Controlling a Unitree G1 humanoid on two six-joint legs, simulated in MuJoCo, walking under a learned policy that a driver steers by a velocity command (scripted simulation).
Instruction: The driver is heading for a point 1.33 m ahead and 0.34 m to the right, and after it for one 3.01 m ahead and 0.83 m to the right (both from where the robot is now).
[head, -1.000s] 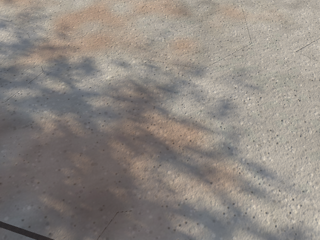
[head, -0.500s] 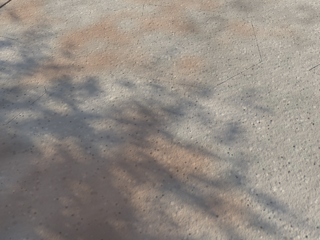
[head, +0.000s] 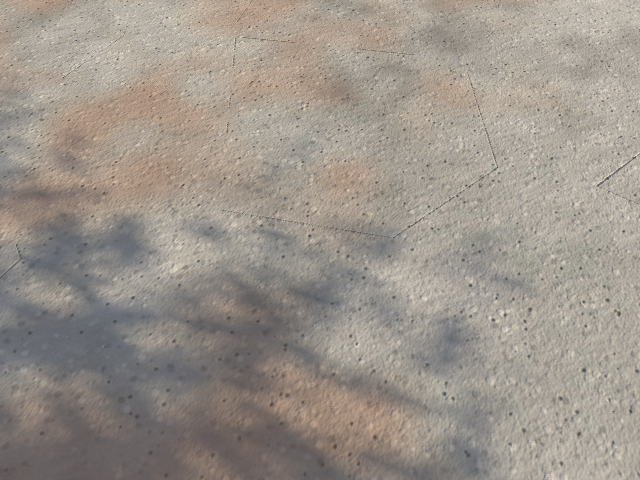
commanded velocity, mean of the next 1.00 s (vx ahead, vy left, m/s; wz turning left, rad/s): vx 0.50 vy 0.00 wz -0.09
